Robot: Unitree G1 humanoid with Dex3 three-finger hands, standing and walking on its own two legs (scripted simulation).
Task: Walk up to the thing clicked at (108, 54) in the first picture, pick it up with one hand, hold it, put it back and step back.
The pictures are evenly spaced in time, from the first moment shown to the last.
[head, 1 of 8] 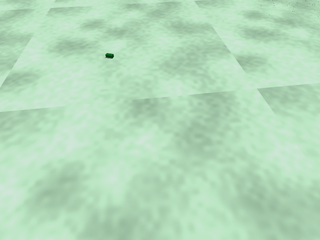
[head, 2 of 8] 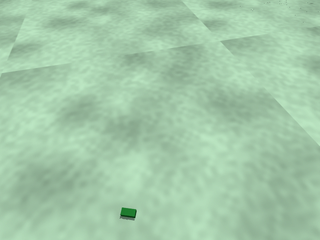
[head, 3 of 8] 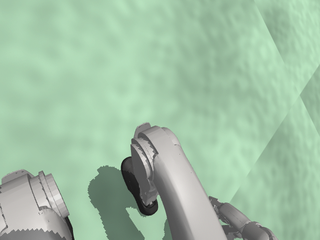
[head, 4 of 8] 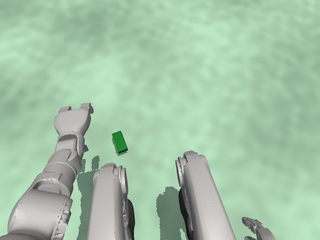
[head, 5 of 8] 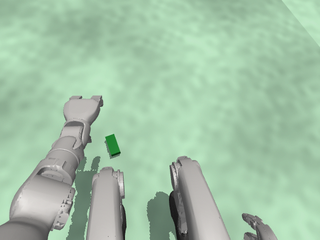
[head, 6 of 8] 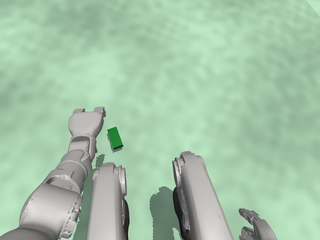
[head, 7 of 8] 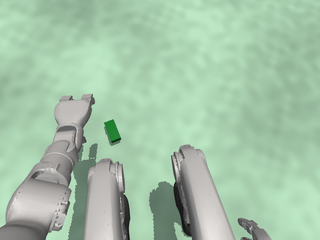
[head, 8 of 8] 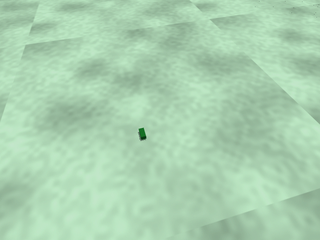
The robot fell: no
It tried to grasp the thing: yes
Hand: left
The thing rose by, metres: 0.00
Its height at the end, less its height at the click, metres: +0.00
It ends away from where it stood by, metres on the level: 0.08
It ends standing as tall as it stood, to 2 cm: yes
